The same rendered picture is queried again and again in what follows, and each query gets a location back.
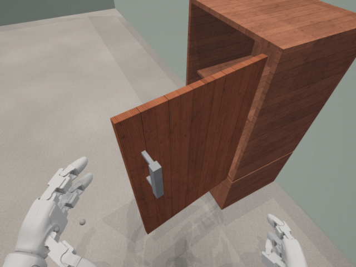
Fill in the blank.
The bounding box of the left robot forearm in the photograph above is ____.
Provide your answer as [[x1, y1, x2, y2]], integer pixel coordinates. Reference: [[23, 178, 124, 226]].
[[2, 251, 47, 267]]

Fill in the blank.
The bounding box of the handle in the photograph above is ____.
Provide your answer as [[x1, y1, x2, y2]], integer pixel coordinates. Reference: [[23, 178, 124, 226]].
[[141, 151, 164, 199]]

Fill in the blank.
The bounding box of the robot right hand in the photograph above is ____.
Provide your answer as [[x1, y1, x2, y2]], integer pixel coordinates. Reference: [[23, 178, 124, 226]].
[[262, 214, 308, 267]]

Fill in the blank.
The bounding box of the robot left hand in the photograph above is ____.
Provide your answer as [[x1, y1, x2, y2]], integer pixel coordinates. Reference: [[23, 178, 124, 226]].
[[15, 156, 98, 267]]

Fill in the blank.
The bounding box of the cupboard door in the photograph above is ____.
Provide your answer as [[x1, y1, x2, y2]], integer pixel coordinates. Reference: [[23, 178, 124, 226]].
[[110, 53, 268, 234]]

